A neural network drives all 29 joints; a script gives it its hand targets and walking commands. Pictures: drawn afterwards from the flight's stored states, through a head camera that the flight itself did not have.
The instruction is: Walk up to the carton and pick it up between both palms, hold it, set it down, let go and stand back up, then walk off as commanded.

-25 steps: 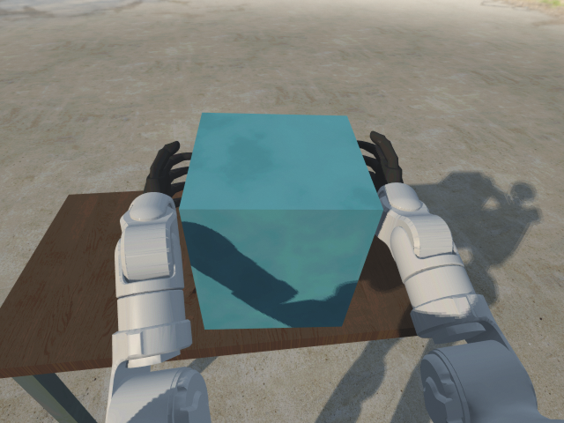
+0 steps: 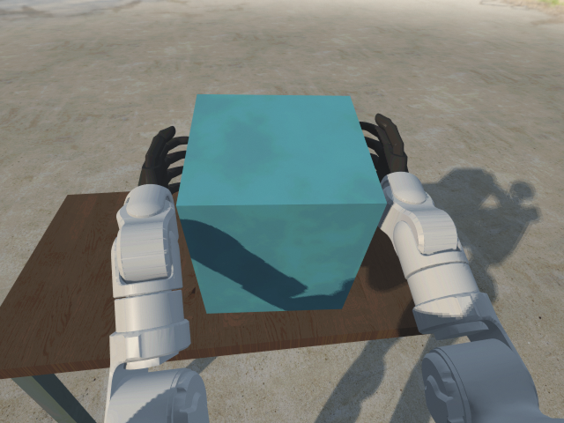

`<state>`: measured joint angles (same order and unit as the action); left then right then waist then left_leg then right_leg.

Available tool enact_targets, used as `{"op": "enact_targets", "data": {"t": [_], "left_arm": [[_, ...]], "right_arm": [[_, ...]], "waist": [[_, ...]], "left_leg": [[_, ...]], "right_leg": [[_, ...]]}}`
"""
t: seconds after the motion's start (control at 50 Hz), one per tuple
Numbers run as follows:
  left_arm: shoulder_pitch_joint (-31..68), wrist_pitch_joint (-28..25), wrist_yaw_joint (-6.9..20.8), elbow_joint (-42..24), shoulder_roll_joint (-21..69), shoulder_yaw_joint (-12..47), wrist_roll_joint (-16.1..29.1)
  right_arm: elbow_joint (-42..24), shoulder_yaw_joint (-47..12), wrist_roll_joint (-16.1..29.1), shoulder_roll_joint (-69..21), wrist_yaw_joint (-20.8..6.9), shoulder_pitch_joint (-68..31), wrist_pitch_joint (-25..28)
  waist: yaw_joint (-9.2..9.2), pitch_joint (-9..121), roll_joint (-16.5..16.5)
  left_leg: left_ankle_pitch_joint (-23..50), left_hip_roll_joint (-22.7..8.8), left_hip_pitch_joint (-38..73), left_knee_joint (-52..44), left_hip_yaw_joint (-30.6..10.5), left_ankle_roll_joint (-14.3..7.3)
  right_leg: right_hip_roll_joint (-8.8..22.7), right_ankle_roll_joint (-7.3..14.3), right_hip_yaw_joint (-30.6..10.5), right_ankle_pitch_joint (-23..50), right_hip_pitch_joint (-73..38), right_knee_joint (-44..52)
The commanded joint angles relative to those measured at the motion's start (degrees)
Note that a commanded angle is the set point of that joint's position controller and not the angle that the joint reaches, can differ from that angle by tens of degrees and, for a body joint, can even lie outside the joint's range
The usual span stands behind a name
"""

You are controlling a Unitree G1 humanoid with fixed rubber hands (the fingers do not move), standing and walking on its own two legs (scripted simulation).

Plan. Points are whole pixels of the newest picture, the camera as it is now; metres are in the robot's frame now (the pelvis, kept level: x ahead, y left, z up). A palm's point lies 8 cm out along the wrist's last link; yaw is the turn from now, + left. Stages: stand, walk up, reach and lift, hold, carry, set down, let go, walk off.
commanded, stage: hold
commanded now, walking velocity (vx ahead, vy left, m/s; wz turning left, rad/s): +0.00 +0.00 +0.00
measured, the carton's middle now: (275, 209) +0.38 +0.01 +0.16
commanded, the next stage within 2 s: none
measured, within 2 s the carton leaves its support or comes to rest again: neither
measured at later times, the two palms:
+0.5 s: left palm (158, 186) +0.35 +0.16 +0.23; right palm (391, 178) +0.36 -0.14 +0.22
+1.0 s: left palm (163, 198) +0.36 +0.16 +0.20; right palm (388, 187) +0.37 -0.14 +0.20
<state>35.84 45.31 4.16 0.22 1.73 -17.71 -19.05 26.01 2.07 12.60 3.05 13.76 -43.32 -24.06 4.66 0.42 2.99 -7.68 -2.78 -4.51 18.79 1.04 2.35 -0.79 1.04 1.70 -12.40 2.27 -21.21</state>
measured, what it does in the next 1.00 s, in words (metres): stands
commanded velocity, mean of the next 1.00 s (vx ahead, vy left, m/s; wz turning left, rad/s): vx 0.00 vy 0.00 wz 0.00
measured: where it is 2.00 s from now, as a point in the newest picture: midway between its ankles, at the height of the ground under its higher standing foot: outside the picture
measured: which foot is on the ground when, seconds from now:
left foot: down 0.00-1.00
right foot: down 0.00-1.00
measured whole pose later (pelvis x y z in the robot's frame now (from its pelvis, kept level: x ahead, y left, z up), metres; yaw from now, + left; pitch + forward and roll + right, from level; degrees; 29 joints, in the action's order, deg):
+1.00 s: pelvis +0.00 +0.00 +0.00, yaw +0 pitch -7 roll +0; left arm 35.7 46.8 4.9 3.5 1.8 -18.0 -20.0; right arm 29.1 1.6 12.4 2.9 13.8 -42.6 -25.2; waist 4.9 0.0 3.0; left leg -7.7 -2.8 -3.9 18.6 1.0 2.3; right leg -0.8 1.0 1.7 -12.5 1.8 -21.2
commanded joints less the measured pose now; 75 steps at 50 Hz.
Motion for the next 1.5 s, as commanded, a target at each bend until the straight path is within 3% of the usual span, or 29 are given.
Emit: {"op": "enact_targets", "data": {"t": [0.0, 0.06, 0.08, 0.12, 0.18, 0.24, 0.26, 0.3, 0.34, 0.38, 0.42, 0.48, 0.56, 0.6, 0.66, 0.7, 0.8, 0.82, 0.9, 0.94, 0.96, 0.98, 1.1, 1.16, 1.24, 1.26, 1.32, 1.38, 1.48], "left_arm": [[33.3, -1.5, 10.2, 2.4, 22.3, 20.8, 6.1], [37.4, -3.9, 8.0, -9.9, 27.8, 30.9, 11.7], [41.9, -5.1, 7.1, -13.0, 27.8, 32.3, 13.0], [38.7, -5.2, 5.9, -11.8, 29.1, 34.8, 14.6], [28.1, -1.5, 6.9, -1.0, 24.8, 27.0, 7.7], [29.8, 0.6, 9.5, 4.8, 21.1, 19.3, 3.8], [30.7, 0.5, 10.0, 5.5, 19.9, 16.9, 3.2], [35.5, -0.9, 10.0, -0.2, 21.8, 21.6, 7.4], [39.5, -3.3, 8.3, -5.6, 24.9, 26.3, 10.5], [44.7, -5.9, 6.4, -12.7, 29.4, 32.9, 14.3], [40.9, -5.7, 5.6, -9.4, 28.8, 32.0, 13.4], [29.4, -2.1, 7.2, 2.9, 23.3, 22.5, 6.0], [32.9, 0.0, 10.4, 5.6, 22.9, 19.8, 4.6], [37.6, -2.4, 9.4, -1.6, 24.3, 25.1, 8.7], [41.1, -5.5, 6.6, -12.4, 27.5, 32.1, 14.0], [37.4, -5.2, 5.3, -12.5, 27.8, 33.8, 13.3], [26.8, 0.6, 9.3, 4.4, 21.5, 18.9, 3.5], [28.5, 0.7, 10.0, 4.9, 21.2, 19.2, 4.0], [38.0, -2.0, 9.4, -2.0, 24.8, 25.1, 9.0], [41.4, -4.6, 7.3, -12.5, 26.9, 31.5, 13.1], [38.6, -4.8, 6.5, -11.6, 27.1, 31.4, 12.5], [38.1, -4.8, 6.3, -9.0, 28.2, 32.3, 12.8], [27.5, -0.2, 9.4, 3.9, 21.6, 19.7, 4.4], [34.3, -1.1, 10.2, -2.8, 22.5, 22.7, 7.0], [40.3, -4.5, 7.2, -10.2, 26.8, 30.7, 12.4], [40.6, -5.1, 6.4, -10.4, 27.8, 31.6, 12.6], [31.0, -3.1, 6.3, -5.8, 25.0, 28.2, 9.4], [27.1, 0.4, 9.6, 5.9, 21.9, 19.6, 3.8], [35.0, -2.3, 9.3, -6.2, 24.6, 26.2, 9.4]], "right_arm": [[-5.9, -16.7, 2.6, -30.7, -6.5, -36.5, 0.7], [-16.6, -22.4, 7.0, -33.6, -5.9, -38.7, 3.3], [-19.4, -24.8, 8.4, -35.5, -5.9, -41.7, 3.7], [-25.4, -26.0, 8.6, -34.2, -5.3, -42.8, 4.1], [-14.6, -22.6, 6.1, -28.8, -5.3, -36.5, 1.1], [-1.8, -14.1, 0.9, -26.1, -6.8, -32.2, -1.8], [-0.2, -14.2, 0.6, -26.9, -7.4, -32.9, -1.8], [-5.7, -15.8, 2.0, -29.8, -7.7, -37.6, 0.4], [-14.4, -20.7, 5.0, -35.2, -7.6, -43.7, 3.3], [-20.9, -24.4, 8.1, -38.6, -6.7, -44.8, 5.0], [-21.1, -25.4, 8.2, -36.0, -6.2, -43.2, 4.6], [-9.1, -21.2, 4.7, -30.8, -5.8, -36.5, 1.3], [-2.7, -14.1, 1.9, -28.5, -6.8, -36.0, -0.2], [-7.5, -15.9, 2.9, -31.3, -7.1, -38.0, 1.6], [-19.9, -25.5, 8.6, -36.8, -6.3, -41.1, 4.1], [-24.2, -27.6, 10.0, -34.7, -5.2, -41.8, 3.6], [-6.8, -18.0, 3.0, -27.0, -6.1, -33.6, -0.9], [-3.8, -15.4, 1.6, -26.4, -6.5, -33.1, -1.3], [-11.1, -17.6, 4.2, -32.4, -7.2, -41.3, 2.2], [-18.6, -23.4, 7.6, -36.2, -6.5, -41.2, 3.8], [-21.3, -26.1, 8.8, -35.0, -6.2, -42.8, 3.9], [-20.4, -24.9, 8.4, -34.1, -5.9, -41.6, 3.6], [-5.3, -17.4, 2.7, -27.8, -5.9, -31.4, -0.6], [-8.2, -17.4, 3.2, -28.6, -6.0, -35.5, 0.2], [-20.9, -24.4, 7.6, -35.2, -6.3, -43.8, 4.0], [-19.4, -24.8, 7.1, -34.4, -6.0, -41.7, 3.6], [-17.0, -24.2, 7.3, -30.7, -5.4, -37.7, 1.9], [-6.7, -17.1, 2.2, -26.3, -5.9, -33.7, -0.4], [-13.7, -20.2, 5.4, -31.8, -6.4, -37.3, 2.4]], "waist": [[2.35, 10.8, -0.8], [3.09, 25.1, -5.1], [2.10, 29.7, -4.1], [3.10, 31.6, -3.2], [1.71, 13.6, -2.9], [3.28, 5.5, -2.4], [2.10, 5.2, 0.3], [2.63, 11.5, -0.5], [-0.15, 21.1, -0.8], [1.40, 30.4, -3.6], [0.92, 28.3, -3.4], [-0.15, 13.2, -1.3], [2.74, 7.5, -3.0], [3.06, 14.1, -3.0], [1.77, 30.7, -2.2], [1.42, 29.6, -4.6], [1.66, 7.3, 1.0], [2.63, 6.2, -0.3], [2.26, 15.8, -2.3], [2.61, 26.1, -3.4], [0.11, 26.7, -2.7], [2.07, 25.8, -3.8], [2.02, 6.5, -0.4], [3.57, 14.5, -1.3], [1.07, 25.1, -2.1], [2.09, 26.3, -3.0], [0.57, 19.1, -2.2], [2.43, 5.7, 0.7], [2.35, 19.1, -2.2]], "left_leg": [[0.4, 5.4, 7.6, -4.4, 2.8, -3.7], [12.2, 6.1, 10.9, -0.5, 1.8, -1.2], [15.6, 6.1, 12.5, 1.1, 1.0, -0.9], [17.3, 6.3, 12.2, 2.6, 0.2, -0.2], [5.9, 5.8, 9.0, -1.8, 0.5, -1.6], [-4.8, 4.9, 7.2, -5.9, 2.1, -3.8], [-5.8, 4.9, 7.0, -6.5, 2.9, -4.4], [-2.0, 5.4, 7.4, -4.6, 3.0, -3.7], [3.7, 5.8, 7.5, -2.2, 2.4, -3.2], [11.5, 6.5, 10.3, 0.7, 1.2, -1.7], [11.9, 6.6, 10.4, 1.1, 1.1, -1.6], [2.7, 6.1, 9.0, -2.7, 1.5, -3.0], [-3.5, 5.4, 7.4, -5.4, 2.5, -3.4], [0.3, 5.2, 8.2, -4.1, 2.6, -2.7], [14.8, 6.4, 10.7, 1.1, 1.2, -1.2], [18.4, 6.9, 12.7, 2.4, 0.2, -0.3], [-0.4, 5.1, 9.4, -5.1, 2.0, -3.6], [-3.2, 5.5, 7.8, -5.4, 2.6, -3.7], [1.8, 5.3, 8.3, -3.5, 2.5, -2.8], [13.6, 6.3, 11.5, 0.0, 1.5, -1.6], [14.9, 6.2, 11.2, 1.5, 1.4, -1.4], [13.5, 6.6, 11.2, 0.8, 0.7, -1.0], [0.2, 5.6, 8.6, -4.5, 2.3, -3.2], [2.8, 5.6, 10.6, -3.9, 3.2, -2.8], [10.2, 6.5, 10.5, -0.1, 1.7, -2.2], [10.1, 6.3, 10.7, 0.4, 1.4, -1.6], [12.6, 6.1, 11.4, 0.0, 0.4, -1.3], [-2.4, 5.7, 7.9, -5.3, 2.0, -3.6], [9.2, 5.4, 10.7, -1.8, 2.5, -2.1]], "right_leg": [[-0.9, -6.0, 1.7, 6.8, -2.7, 7.4], [-1.1, -5.7, 1.7, 21.8, -8.5, 4.1], [-1.9, -6.0, 2.8, 24.1, -9.4, 2.9], [-1.8, -6.3, 2.1, 28.0, -10.2, 3.0], [-1.3, -6.6, 2.0, 16.1, -4.5, 6.5], [-0.7, -5.5, 1.7, -0.5, 0.4, 8.9], [-1.0, -5.1, 2.2, -3.6, -0.3, 9.2], [-0.4, -5.4, 1.7, 1.3, -1.4, 7.9], [-0.4, -5.8, 1.4, 10.9, -6.2, 5.3], [-1.0, -6.2, 1.9, 21.5, -9.1, 3.4], [-1.0, -6.5, 1.9, 23.7, -8.5, 3.8], [-0.5, -6.7, 1.4, 12.9, -3.7, 7.2], [-0.9, -5.3, 1.8, -0.5, -0.3, 8.6], [-0.7, -5.4, 1.9, 4.3, -3.3, 7.2], [-1.0, -6.6, 1.7, 27.5, -11.3, 2.8], [-1.1, -7.4, 1.8, 33.7, -10.7, 2.7], [-0.8, -6.4, 1.9, 6.6, -2.2, 8.4], [-0.6, -5.9, 1.9, 1.3, -1.1, 9.0], [-1.1, -5.3, 1.8, 5.5, -3.4, 6.9], [-1.4, -6.2, 2.6, 21.7, -8.7, 3.6], [-1.5, -6.5, 2.0, 24.2, -9.4, 3.5], [-1.2, -6.8, 2.1, 24.6, -8.4, 4.0], [-0.5, -6.8, 1.9, 9.0, -2.4, 8.1], [-1.0, -6.1, 2.1, 9.2, -5.2, 7.1], [-0.7, -6.5, 2.1, 20.4, -8.2, 4.0], [-1.1, -6.6, 2.4, 20.7, -8.2, 4.2], [-1.1, -7.1, 2.4, 24.2, -6.5, 4.9], [-0.4, -6.5, 1.8, 6.6, -2.7, 8.7], [-1.0, -5.7, 2.2, 16.9, -8.0, 4.9]]}}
